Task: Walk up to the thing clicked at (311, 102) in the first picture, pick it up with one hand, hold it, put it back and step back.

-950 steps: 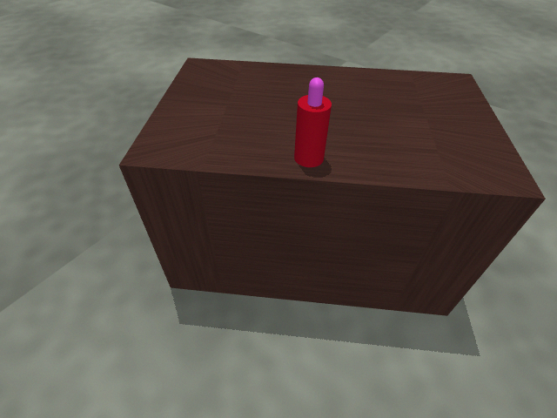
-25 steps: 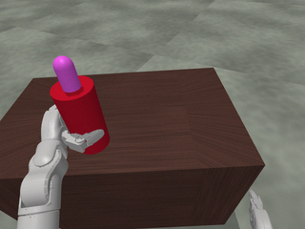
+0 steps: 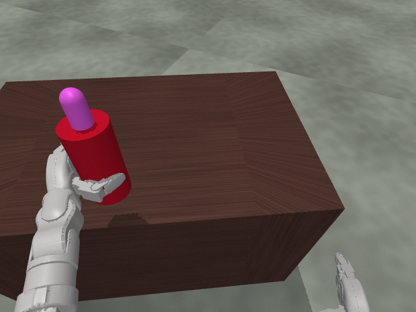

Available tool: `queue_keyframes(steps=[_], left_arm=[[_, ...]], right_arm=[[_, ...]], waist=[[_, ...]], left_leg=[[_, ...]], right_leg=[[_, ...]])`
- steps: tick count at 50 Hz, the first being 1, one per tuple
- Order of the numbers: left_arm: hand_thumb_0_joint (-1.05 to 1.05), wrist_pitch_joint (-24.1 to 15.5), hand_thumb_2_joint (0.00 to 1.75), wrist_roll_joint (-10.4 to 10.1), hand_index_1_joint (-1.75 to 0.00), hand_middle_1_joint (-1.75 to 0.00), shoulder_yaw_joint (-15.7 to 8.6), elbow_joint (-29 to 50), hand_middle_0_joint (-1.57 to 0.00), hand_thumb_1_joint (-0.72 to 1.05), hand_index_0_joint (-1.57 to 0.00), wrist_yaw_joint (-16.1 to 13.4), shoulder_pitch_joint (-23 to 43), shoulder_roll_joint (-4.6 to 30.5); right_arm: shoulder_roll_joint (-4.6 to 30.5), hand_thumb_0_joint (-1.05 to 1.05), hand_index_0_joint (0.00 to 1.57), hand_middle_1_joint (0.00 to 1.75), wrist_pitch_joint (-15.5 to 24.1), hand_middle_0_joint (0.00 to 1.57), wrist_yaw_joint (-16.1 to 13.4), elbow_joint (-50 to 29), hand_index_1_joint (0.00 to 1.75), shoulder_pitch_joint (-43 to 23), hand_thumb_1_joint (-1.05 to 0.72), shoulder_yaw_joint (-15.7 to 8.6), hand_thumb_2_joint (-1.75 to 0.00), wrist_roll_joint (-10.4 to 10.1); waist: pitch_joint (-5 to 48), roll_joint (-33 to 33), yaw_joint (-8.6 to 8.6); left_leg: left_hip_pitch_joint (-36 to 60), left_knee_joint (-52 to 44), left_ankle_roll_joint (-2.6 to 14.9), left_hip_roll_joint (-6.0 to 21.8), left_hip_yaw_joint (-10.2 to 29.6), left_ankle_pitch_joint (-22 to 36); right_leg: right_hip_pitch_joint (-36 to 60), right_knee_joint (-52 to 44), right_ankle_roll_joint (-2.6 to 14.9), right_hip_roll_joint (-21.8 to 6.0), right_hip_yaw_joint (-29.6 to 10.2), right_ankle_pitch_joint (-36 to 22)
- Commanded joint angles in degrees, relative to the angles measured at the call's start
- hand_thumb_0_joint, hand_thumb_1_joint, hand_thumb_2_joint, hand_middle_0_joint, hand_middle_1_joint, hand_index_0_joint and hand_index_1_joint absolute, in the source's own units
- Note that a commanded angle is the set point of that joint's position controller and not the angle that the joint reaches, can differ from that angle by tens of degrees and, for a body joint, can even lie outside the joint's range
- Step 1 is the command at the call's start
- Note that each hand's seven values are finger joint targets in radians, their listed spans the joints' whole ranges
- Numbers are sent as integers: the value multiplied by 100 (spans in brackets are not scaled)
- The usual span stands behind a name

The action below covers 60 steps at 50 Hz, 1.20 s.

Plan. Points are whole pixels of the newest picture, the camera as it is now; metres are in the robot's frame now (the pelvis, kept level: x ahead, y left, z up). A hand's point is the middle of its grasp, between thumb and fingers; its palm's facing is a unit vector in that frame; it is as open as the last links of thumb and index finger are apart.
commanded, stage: crouch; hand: left
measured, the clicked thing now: (93, 148) +0.38 +0.19 +0.14
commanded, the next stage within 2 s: lower in 0.56 s
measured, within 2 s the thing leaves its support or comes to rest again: rests again in 1.50 s
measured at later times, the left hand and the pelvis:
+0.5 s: hand (100, 167) +0.41 +0.21 +0.05, palm faces +0.19 -0.98 +0.01, open 11.3 cm; pelvis +0.00 +0.01 -0.01, yaw -1 degrees
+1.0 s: hand (108, 178) +0.43 +0.21 +0.00, palm faces +0.19 -0.98 +0.01, open 11.3 cm; pelvis +0.00 +0.01 -0.04, yaw -1 degrees
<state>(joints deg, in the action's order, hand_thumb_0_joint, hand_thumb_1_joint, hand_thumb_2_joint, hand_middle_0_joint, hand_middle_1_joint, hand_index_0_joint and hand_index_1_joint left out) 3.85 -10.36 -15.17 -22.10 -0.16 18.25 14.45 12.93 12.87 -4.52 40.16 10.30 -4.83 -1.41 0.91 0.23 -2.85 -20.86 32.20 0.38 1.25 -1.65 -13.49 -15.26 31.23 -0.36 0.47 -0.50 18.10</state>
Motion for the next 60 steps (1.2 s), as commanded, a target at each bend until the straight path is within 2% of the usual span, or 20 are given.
queue_keyframes(steps=[1,7,9,11,22,28,30,32,33,37,39,40,41,43,47,49,51,55,56,60], left_arm=[[0,-1269,128,-80,-146,-146,-299,1515,-129,1,-132,49,3179,1399],[0,-1514,126,-124,-145,-145,-311,287,-130,0,-132,148,3161,1475],[0,-1589,126,-106,-145,-145,-115,-8,-131,2,-134,168,3068,1231],[0,-1734,125,-100,-145,-144,-314,-59,-131,-1,-134,154,3259,1557],[0,-2400,123,-62,-142,-141,-288,-134,-130,-1,-131,114,4120,1753],[0,-2445,124,-34,-141,-139,-264,-849,-128,-1,-129,100,3968,1679],[0,-2505,125,-10,-142,-141,-344,-805,-130,2,-131,87,4114,1859],[0,-2560,125,0,-142,-141,-257,-691,-130,4,-131,94,4266,1739],[0,-2565,124,-2,-142,-141,-387,-854,-130,2,-131,89,4230,1885],[0,-2636,122,-73,-142,-141,-311,-1247,-130,0,-131,172,3960,1611],[0,-2668,122,-28,-142,-140,-302,-1597,-130,0,-130,196,3794,1593],[0,-2706,123,-12,-141,-139,-513,-1586,-128,0,-129,178,3817,1884],[0,-2748,121,22,-140,-139,-472,-1644,-128,0,-129,203,3806,1868],[0,-2889,122,12,-140,-139,-509,-1284,-128,4,-129,237,4127,2026],[0,-3140,118,22,-135,-134,-474,-837,-123,3,-124,304,4395,2039],[0,-3187,118,45,-135,-133,-673,-1010,-122,1,-122,265,4191,2278],[0,-3228,118,49,-135,-133,-495,-986,-120,-2,-121,259,4154,2047],[0,-3322,119,71,-136,-134,-654,-893,-123,1,-123,198,4288,2272],[0,-3296,119,96,-136,-134,-445,-1199,-123,-1,-123,223,4042,1908],[0,-3294,121,123,-138,-136,-381,-1410,-126,0,-126,270,3830,1742]], right_arm=[[633,0,5,5,208,5,-38,-1085,5,-737,53,-119,-6,10],[966,0,5,5,-26,5,-40,-945,5,-457,53,-391,-5,19],[752,0,5,5,-84,5,10,-992,5,-408,54,-258,-5,-5],[913,0,5,5,-127,5,15,-1070,5,-373,53,-385,-5,-4],[875,0,5,5,-263,5,99,-1601,5,-470,51,-292,-6,37],[801,0,5,5,-410,5,161,-1311,5,-86,51,-308,-6,61],[1090,0,5,5,-398,5,159,-1598,5,-300,51,-495,-6,67],[748,0,5,5,-454,5,187,-1595,5,-138,52,-258,-6,61],[838,0,5,5,-475,5,182,-1465,5,-80,52,-352,-6,68],[710,0,5,5,-473,5,224,-1778,5,-176,50,-173,-6,51],[791,0,5,5,-508,5,236,-1885,5,-149,50,-211,-6,70],[985,0,5,5,-527,5,226,-1780,5,-34,51,-398,-6,83],[853,0,5,5,-542,5,262,-1817,5,26,50,-239,-6,103],[992,0,5,5,-548,5,270,-2151,5,-41,50,-341,-6,117],[778,0,5,5,-580,5,324,-2556,5,-32,49,-128,-7,137],[914,0,5,5,-621,5,314,-2765,5,50,49,-240,-7,141],[751,0,5,5,-650,5,349,-2702,5,224,49,-89,-7,154],[905,0,5,5,-709,5,355,-2842,5,575,49,-261,-7,179],[833,0,5,5,-732,5,384,-2840,5,676,49,-229,-7,181],[871,0,5,5,-763,5,452,-3039,5,512,50,-282,-7,183]], waist=[[2294,490,111],[2176,312,-63],[1901,235,-90],[2128,215,-66],[2939,554,-86],[2705,601,-142],[2714,687,-182],[2683,581,-185],[2647,562,-163],[2467,262,-212],[2650,153,-258],[2612,149,-246],[2740,288,-222],[3122,454,-237],[3673,745,-232],[3748,674,-257],[3494,781,-308],[3469,1008,-423],[3227,962,-485],[2950,946,-452]], left_leg=[[1624,-49,89,2,145,1499],[1496,92,123,58,121,1606],[1274,112,130,47,121,1453],[1257,159,132,54,135,1389],[1227,582,89,99,263,1336],[907,774,77,121,290,1388],[903,743,33,166,336,1100],[744,781,73,142,306,998],[657,806,73,138,307,950],[282,900,118,121,278,708],[123,1045,158,110,268,746],[7,1081,161,100,270,733],[30,1174,158,97,261,835],[220,1285,142,104,283,1081],[413,1497,127,126,337,1460],[374,1596,146,131,365,1583],[264,1589,128,126,355,1380],[224,1730,124,119,332,1275],[170,1714,105,139,357,1294],[-77,1743,81,165,400,1094]], right_leg=[[-224,-331,48,3,119,-1691],[-509,-239,32,31,124,-1807],[-671,-213,28,33,138,-1677],[-701,-150,36,34,146,-1593],[-1183,316,93,58,142,-1291],[-1513,488,100,92,194,-1254],[-1685,538,129,111,204,-975],[-1690,551,116,111,199,-992],[-1728,576,114,113,202,-957],[-1832,673,98,121,185,-858],[-1861,739,79,114,154,-955],[-1949,770,82,111,145,-942],[-1934,829,77,99,133,-1022],[-1872,934,82,99,143,-1174],[-1878,1170,97,109,157,-1415],[-1938,1228,77,125,158,-1482],[-2077,1263,90,147,165,-1342],[-2281,1335,79,137,150,-1257],[-2456,1379,97,152,193,-1180],[-2701,1487,132,175,245,-914]])
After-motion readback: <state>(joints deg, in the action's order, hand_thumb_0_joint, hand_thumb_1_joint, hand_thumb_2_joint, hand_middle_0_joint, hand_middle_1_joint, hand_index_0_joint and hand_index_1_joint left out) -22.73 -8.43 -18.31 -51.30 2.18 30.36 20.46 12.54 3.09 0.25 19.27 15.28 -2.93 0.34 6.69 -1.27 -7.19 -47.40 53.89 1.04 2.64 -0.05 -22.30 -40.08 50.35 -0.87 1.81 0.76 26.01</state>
